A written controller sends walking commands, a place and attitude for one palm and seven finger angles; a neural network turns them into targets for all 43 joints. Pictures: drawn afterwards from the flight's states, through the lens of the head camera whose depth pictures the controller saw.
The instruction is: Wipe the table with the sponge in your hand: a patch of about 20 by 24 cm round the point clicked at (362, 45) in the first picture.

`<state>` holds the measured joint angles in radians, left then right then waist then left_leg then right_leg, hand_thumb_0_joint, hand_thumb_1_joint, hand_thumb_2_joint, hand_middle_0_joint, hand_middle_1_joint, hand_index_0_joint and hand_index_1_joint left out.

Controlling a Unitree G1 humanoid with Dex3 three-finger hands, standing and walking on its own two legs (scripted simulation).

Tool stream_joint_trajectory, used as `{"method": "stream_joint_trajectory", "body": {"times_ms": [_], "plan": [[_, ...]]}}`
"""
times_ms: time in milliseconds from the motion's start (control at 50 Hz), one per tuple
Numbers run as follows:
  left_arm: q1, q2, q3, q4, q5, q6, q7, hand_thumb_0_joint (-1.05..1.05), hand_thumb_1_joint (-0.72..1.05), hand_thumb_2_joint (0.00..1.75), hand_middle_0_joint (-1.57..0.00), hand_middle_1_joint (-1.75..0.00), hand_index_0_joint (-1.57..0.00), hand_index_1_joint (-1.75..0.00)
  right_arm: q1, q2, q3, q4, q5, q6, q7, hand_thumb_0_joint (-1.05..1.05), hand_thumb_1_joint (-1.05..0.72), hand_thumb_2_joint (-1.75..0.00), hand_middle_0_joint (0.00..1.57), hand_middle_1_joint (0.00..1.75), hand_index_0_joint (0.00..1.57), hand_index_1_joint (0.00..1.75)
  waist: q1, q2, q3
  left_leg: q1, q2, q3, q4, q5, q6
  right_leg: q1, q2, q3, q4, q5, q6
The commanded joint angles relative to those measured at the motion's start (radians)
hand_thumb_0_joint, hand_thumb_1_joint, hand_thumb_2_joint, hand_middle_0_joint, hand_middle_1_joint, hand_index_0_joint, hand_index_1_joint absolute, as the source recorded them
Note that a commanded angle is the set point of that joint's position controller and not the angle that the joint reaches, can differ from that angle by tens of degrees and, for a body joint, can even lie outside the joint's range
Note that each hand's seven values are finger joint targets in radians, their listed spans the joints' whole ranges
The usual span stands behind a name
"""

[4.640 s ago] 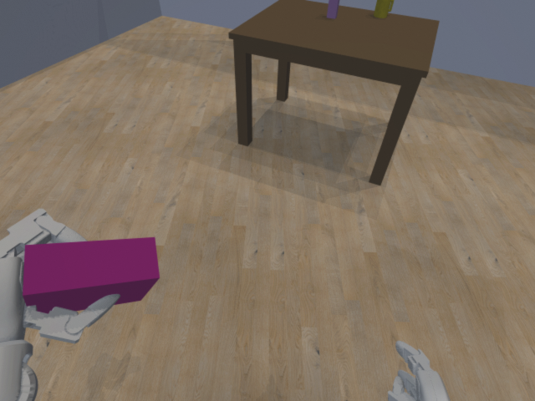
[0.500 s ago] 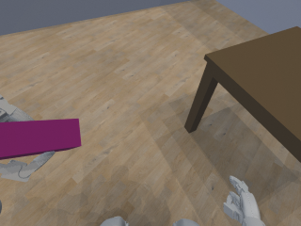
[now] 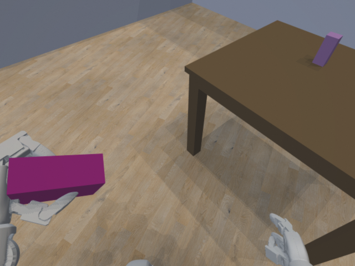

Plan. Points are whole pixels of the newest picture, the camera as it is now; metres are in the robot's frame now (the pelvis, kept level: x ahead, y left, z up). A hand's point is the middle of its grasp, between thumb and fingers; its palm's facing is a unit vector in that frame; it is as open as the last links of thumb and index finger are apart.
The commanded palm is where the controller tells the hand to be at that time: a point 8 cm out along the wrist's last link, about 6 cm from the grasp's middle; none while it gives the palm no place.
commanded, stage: turn to face it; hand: left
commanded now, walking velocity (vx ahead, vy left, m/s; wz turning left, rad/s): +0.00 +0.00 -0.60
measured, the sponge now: (72, 178) +0.23 +0.19 +0.15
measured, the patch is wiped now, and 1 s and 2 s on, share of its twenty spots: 0.00 0.00 0.00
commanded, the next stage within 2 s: take the last steps up to it in 1.94 s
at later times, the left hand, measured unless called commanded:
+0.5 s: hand (99, 186) +0.21 +0.14 +0.17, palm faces +0.11 -0.87 -0.49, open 9.1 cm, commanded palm +0.16 +0.20 +0.18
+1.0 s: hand (129, 222) +0.16 +0.08 +0.17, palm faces -0.12 -0.91 -0.39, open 9.1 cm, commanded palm +0.14 +0.13 +0.18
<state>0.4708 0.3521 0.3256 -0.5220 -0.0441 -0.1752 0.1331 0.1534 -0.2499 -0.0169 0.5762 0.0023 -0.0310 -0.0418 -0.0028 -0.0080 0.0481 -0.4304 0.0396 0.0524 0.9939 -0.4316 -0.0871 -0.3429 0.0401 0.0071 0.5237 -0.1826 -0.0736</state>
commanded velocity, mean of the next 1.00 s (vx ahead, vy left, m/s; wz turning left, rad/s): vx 0.00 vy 0.00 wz -0.60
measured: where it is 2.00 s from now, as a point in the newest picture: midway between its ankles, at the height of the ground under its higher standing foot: outside the picture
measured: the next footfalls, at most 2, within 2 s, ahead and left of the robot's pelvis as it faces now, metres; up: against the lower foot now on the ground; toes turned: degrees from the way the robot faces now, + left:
left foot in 0.16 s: +0.01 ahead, +0.14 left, +0.00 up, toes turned -1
right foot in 0.48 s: -0.06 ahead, -0.14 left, +0.00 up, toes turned -24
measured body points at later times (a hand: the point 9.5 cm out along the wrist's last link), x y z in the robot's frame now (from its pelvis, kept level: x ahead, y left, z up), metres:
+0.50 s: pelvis -0.08 -0.02 -0.01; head -0.05 -0.04 +0.43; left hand +0.20 +0.18 +0.19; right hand +0.02 -0.24 -0.12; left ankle -0.03 +0.14 -0.73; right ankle -0.09 -0.13 -0.74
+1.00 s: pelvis -0.16 +0.00 +0.00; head -0.14 -0.01 +0.45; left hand +0.16 +0.13 +0.19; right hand -0.13 -0.29 -0.08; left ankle -0.06 +0.10 -0.74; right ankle -0.19 -0.10 -0.67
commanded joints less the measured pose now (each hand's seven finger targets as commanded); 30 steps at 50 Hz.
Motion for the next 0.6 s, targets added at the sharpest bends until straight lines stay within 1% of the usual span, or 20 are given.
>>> {"method": "stream_joint_trajectory", "body": {"times_ms": [0, 60, 100, 120, 140, 160, 180, 200, 240, 260, 320, 400, 420, 440, 460, 480, 500, 520, 540, 580], "plan": [[0.029, 0.221, 0.22, -0.217, -0.016, -0.086, 0.044, 0.0, 0.1, 1.3, -1.2, -1.6, -1.2, -1.6, -0.069, -0.051, -0.021, -0.18, 0.005, -0.023, 0.009, 0.0, -0.9, -0.9, 0.2, 0.3, 0.2, 0.3, 0.047, -0.1, -0.236, 0.001, 0.004, -0.018, -0.217, -0.032, 0.014, 0.235, -0.278, 0.354, -0.172, 0.262, -0.108], [0.035, 0.192, 0.194, -0.175, -0.011, -0.075, 0.037, 0.0, 0.1, 1.3, -1.2, -1.6, -1.2, -1.6, -0.047, -0.062, -0.022, -0.188, 0.015, -0.004, 0.014, 0.0, -0.9, -0.9, 0.2, 0.3, 0.2, 0.3, 0.038, -0.1, -0.233, 0.085, -0.004, -0.013, -0.388, 0.004, 0.028, 0.201, -0.242, 0.368, -0.166, 0.213, -0.076], [0.0, 0.191, 0.177, -0.178, -0.005, -0.069, 0.031, 0.0, 0.1, 1.3, -1.2, -1.6, -1.2, -1.6, -0.018, -0.077, -0.029, -0.192, 0.02, 0.012, 0.014, 0.0, -0.9, -0.9, 0.2, 0.3, 0.2, 0.3, 0.021, -0.098, -0.227, 0.23, 0.011, 0.002, -0.528, 0.079, 0.043, 0.09, -0.211, 0.364, -0.169, 0.065, -0.029], [-0.02, 0.192, 0.17, -0.19, -0.004, -0.071, 0.026, 0.0, 0.1, 1.3, -1.2, -1.6, -1.2, -1.6, -0.014, -0.086, -0.034, -0.195, 0.017, 0.014, 0.01, 0.0, -0.9, -0.9, 0.2, 0.3, 0.2, 0.3, 0.019, -0.059, -0.204, 0.3, 0.048, -0.001, -0.592, 0.087, 0.062, 0.013, -0.17, 0.345, -0.147, -0.014, 0.001], [-0.052, 0.194, 0.164, -0.216, -0.004, -0.076, 0.023, 0.0, 0.1, 1.3, -1.2, -1.6, -1.2, -1.6, -0.02, -0.101, -0.041, -0.207, 0.016, 0.012, 0.004, 0.0, -0.9, -0.9, 0.2, 0.3, 0.2, 0.3, 0.017, 0.017, -0.179, 0.344, 0.144, -0.09, -0.66, 0.107, 0.102, -0.069, -0.109, 0.296, -0.057, -0.07, 0.029], [-0.057, 0.197, 0.173, -0.223, 0.001, -0.084, 0.015, 0.0, 0.1, 1.3, -1.2, -1.6, -1.2, -1.6, -0.041, -0.115, -0.042, -0.218, 0.014, 0.01, -0.001, 0.0, -0.9, -0.9, 0.2, 0.3, 0.2, 0.3, 0.032, 0.211, -0.137, 0.362, 0.294, -0.206, -0.699, 0.19, 0.169, -0.189, -0.012, 0.187, 0.114, -0.192, 0.074], [-0.073, 0.215, 0.182, -0.234, 0.016, -0.085, 0.019, 0.0, 0.1, 1.3, -1.2, -1.6, -1.2, -1.6, -0.055, -0.089, -0.031, -0.214, 0.006, 0.004, -0.004, 0.0, -0.9, -0.9, 0.2, 0.3, 0.2, 0.3, 0.04, 0.33, -0.121, 0.242, 0.418, -0.28, -0.759, 0.206, 0.233, -0.192, 0.0, 0.07, 0.407, -0.304, 0.103], [-0.099, 0.198, 0.155, -0.236, 0.028, -0.084, 0.019, 0.0, 0.1, 1.3, -1.2, -1.6, -1.2, -1.6, -0.05, -0.073, -0.034, -0.211, 0.0, -0.004, -0.004, 0.0, -0.9, -0.9, 0.2, 0.3, 0.2, 0.3, 0.028, 0.291, -0.07, 0.144, 0.437, -0.272, -0.749, 0.271, 0.256, -0.173, -0.031, 0.05, 0.57, -0.283, 0.115], [-0.185, 0.18, 0.11, -0.297, 0.031, -0.086, 0.011, 0.0, 0.1, 1.3, -1.2, -1.6, -1.2, -1.6, -0.025, -0.08, -0.039, -0.198, 0.013, -0.023, 0.009, 0.0, -0.9, -0.9, 0.2, 0.3, 0.2, 0.3, 0.032, 0.213, -0.055, 0.221, 0.372, -0.071, -0.666, 0.427, 0.209, -0.211, -0.064, 0.002, 0.543, -0.264, 0.124], [-0.154, 0.153, 0.084, -0.262, 0.035, -0.08, 0.014, 0.0, 0.1, 1.3, -1.2, -1.6, -1.2, -1.6, -0.017, -0.095, -0.043, -0.188, 0.012, -0.035, 0.013, 0.0, -0.9, -0.9, 0.2, 0.3, 0.2, 0.3, 0.027, 0.246, -0.042, 0.228, 0.346, -0.013, -0.647, 0.482, 0.179, -0.192, -0.064, -0.04, 0.486, -0.271, 0.131], [-0.156, 0.15, 0.081, -0.204, 0.027, -0.071, 0.015, 0.0, 0.1, 1.3, -1.2, -1.6, -1.2, -1.6, 0.008, -0.1, -0.038, -0.173, 0.011, -0.056, 0.027, 0.0, -0.9, -0.9, 0.2, 0.3, 0.2, 0.3, 0.008, 0.268, -0.023, 0.197, 0.339, 0.028, -0.632, 0.506, 0.149, -0.064, -0.053, -0.109, 0.285, -0.248, 0.141], [-0.149, 0.183, 0.127, -0.187, 0.018, -0.068, 0.012, 0.0, 0.1, 1.3, -1.2, -1.6, -1.2, -1.6, 0.025, -0.098, -0.039, -0.173, 0.008, -0.073, 0.036, 0.0, -0.9, -0.9, 0.2, 0.3, 0.2, 0.3, 0.012, 0.274, -0.083, 0.23, 0.314, 0.09, -0.489, 0.52, 0.099, 0.098, -0.02, -0.167, 0.033, -0.135, 0.133], [-0.136, 0.189, 0.137, -0.181, 0.017, -0.069, 0.01, 0.0, 0.1, 1.3, -1.2, -1.6, -1.2, -1.6, 0.02, -0.093, -0.037, -0.174, 0.012, -0.073, 0.041, 0.0, -0.9, -0.9, 0.2, 0.3, 0.2, 0.3, 0.017, 0.231, -0.105, 0.198, 0.298, 0.108, -0.419, 0.464, 0.08, 0.175, -0.031, -0.156, -0.033, -0.053, 0.123], [-0.099, 0.202, 0.15, -0.157, 0.023, -0.067, 0.012, 0.0, 0.1, 1.3, -1.2, -1.6, -1.2, -1.6, 0.028, -0.081, -0.037, -0.174, 0.017, -0.07, 0.046, 0.0, -0.9, -0.9, 0.2, 0.3, 0.2, 0.3, 0.017, 0.129, -0.129, 0.144, 0.255, 0.126, -0.295, 0.361, 0.054, 0.236, -0.1, -0.069, -0.092, 0.058, 0.083], [-0.1, 0.243, 0.183, -0.182, 0.019, -0.08, 0.022, 0.0, 0.1, 1.3, -1.2, -1.6, -1.2, -1.6, 0.011, -0.042, -0.02, -0.19, 0.019, -0.067, 0.045, 0.0, -0.9, -0.9, 0.2, 0.3, 0.2, 0.3, 0.024, -0.098, -0.149, -0.014, 0.155, 0.146, -0.11, 0.084, 0.014, 0.346, -0.247, 0.158, -0.1, 0.445, 0.0], [-0.035, 0.263, 0.228, -0.137, -0.003, -0.07, 0.03, 0.0, 0.1, 1.3, -1.2, -1.6, -1.2, -1.6, -0.012, -0.042, -0.024, -0.203, 0.022, -0.056, 0.039, 0.0, -0.9, -0.9, 0.2, 0.3, 0.2, 0.3, 0.047, -0.307, -0.195, -0.147, 0.058, 0.062, 0.092, -0.203, -0.004, 0.33, -0.365, 0.403, -0.128, 0.608, -0.088], [-0.011, 0.266, 0.23, -0.193, -0.019, -0.06, 0.032, 0.0, 0.1, 1.3, -1.2, -1.6, -1.2, -1.6, -0.043, -0.04, -0.03, -0.201, 0.023, -0.04, 0.04, 0.0, -0.9, -0.9, 0.2, 0.3, 0.2, 0.3, 0.043, -0.29, -0.212, -0.153, 0.075, -0.055, 0.192, -0.156, -0.002, 0.307, -0.385, 0.419, -0.141, 0.552, -0.099], [0.04, 0.27, 0.258, -0.233, -0.022, -0.068, 0.036, 0.0, 0.1, 1.3, -1.2, -1.6, -1.2, -1.6, -0.048, -0.019, -0.008, -0.196, 0.016, -0.023, 0.041, 0.0, -0.9, -0.9, 0.2, 0.3, 0.2, 0.3, 0.032, -0.193, -0.23, -0.19, 0.08, -0.079, 0.233, -0.1, -0.007, 0.366, -0.361, 0.371, -0.096, 0.554, -0.116], [0.061, 0.262, 0.271, -0.244, -0.022, -0.072, 0.036, 0.0, 0.1, 1.3, -1.2, -1.6, -1.2, -1.6, -0.065, -0.013, 0.004, -0.187, 0.014, -0.004, 0.044, 0.0, -0.9, -0.9, 0.2, 0.3, 0.2, 0.3, 0.031, -0.116, -0.258, -0.19, 0.079, -0.081, 0.215, -0.08, -0.013, 0.379, -0.334, 0.32, -0.068, 0.539, -0.11], [0.083, 0.239, 0.261, -0.252, -0.024, -0.076, 0.04, 0.0, 0.1, 1.3, -1.2, -1.6, -1.2, -1.6, -0.084, -0.012, 0.001, -0.174, 0.009, 0.02, 0.034, 0.0, -0.9, -0.9, 0.2, 0.3, 0.2, 0.3, 0.02, -0.088, -0.24, -0.121, 0.063, -0.05, 0.128, -0.029, -0.015, 0.299, -0.292, 0.257, -0.102, 0.484, -0.091]]}}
